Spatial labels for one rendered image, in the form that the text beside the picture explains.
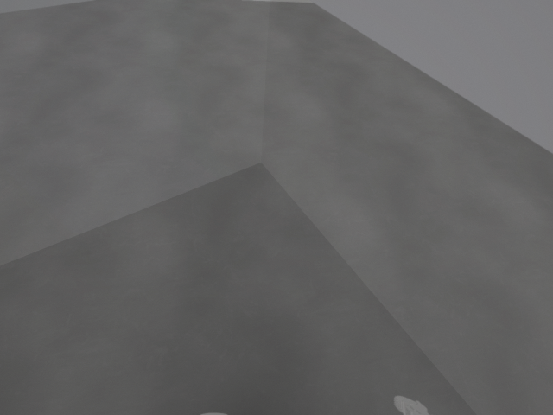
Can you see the robot right hand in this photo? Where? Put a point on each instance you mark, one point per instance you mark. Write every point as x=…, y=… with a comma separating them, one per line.
x=409, y=407

